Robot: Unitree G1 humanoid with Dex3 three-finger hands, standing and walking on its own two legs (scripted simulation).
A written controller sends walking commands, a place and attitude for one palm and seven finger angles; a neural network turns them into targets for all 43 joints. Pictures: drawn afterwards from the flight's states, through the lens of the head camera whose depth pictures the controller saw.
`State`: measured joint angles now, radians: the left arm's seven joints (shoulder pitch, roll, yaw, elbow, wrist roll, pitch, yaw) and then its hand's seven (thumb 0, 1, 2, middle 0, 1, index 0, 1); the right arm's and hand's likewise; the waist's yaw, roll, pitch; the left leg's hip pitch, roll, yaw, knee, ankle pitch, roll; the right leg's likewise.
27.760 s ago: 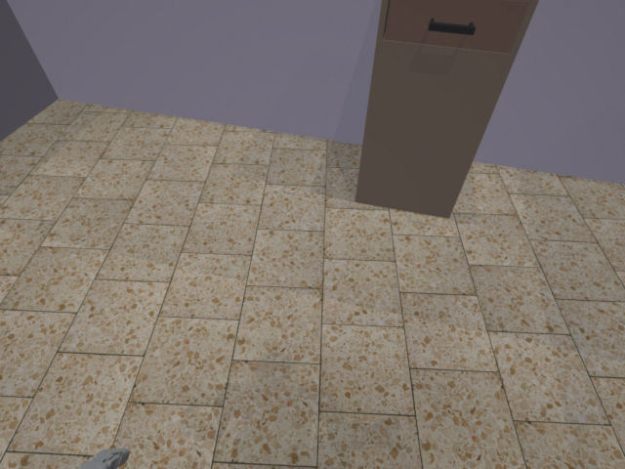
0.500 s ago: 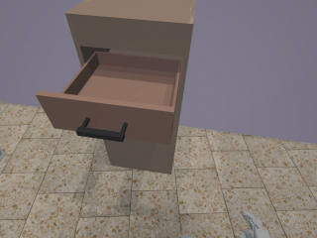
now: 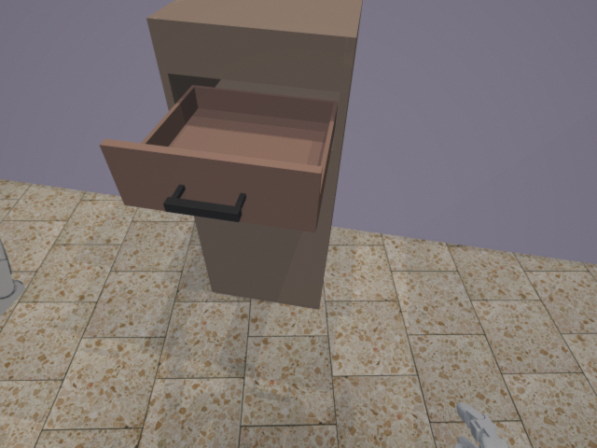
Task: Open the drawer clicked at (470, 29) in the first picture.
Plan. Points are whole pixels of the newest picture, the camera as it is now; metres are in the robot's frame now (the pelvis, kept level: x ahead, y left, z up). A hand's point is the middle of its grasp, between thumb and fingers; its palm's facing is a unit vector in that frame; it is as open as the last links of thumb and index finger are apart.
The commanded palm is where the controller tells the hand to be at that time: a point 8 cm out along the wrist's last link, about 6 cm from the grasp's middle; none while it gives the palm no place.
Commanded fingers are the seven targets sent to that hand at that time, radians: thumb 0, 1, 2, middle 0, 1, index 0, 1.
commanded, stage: stop stepping back and stand still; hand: left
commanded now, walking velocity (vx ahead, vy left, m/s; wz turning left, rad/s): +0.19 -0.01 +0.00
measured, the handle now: (206, 201) +0.51 +0.18 +0.05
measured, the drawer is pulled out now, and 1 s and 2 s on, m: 0.30 0.30 0.30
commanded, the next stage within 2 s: let the arm hang, fingers relaxed in 0.36 s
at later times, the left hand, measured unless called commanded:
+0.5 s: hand (53, 303) +0.20 +0.23 +0.19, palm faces +0.36 -0.79 -0.50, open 7.4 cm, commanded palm none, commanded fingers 0.00 0.90 0.90 -0.20 -0.30 -0.20 -0.30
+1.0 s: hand out of the picture -0.08 +0.21 -0.16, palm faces -0.02 -0.97 -0.24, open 7.2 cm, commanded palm none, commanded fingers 0.00 0.90 0.90 -0.20 -0.30 -0.20 -0.30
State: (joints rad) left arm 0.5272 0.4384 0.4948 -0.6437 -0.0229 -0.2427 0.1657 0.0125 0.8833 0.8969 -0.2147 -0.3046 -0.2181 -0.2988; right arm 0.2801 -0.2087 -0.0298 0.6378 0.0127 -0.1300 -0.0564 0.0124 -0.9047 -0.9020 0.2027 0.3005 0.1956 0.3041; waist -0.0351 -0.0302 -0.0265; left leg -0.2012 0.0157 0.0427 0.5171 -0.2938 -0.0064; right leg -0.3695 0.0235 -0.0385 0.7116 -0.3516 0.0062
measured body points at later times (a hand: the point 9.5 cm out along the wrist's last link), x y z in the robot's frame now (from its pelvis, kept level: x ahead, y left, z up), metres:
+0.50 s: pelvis -0.02 +0.00 +0.00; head -0.01 +0.00 +0.45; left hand +0.18 +0.27 +0.22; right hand +0.13 -0.24 -0.10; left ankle +0.00 +0.11 -0.73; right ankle +0.00 -0.09 -0.73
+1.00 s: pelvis -0.03 +0.01 +0.01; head +0.01 +0.01 +0.46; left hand -0.07 +0.26 -0.14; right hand -0.07 -0.20 -0.15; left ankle -0.01 +0.11 -0.73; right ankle +0.00 -0.09 -0.73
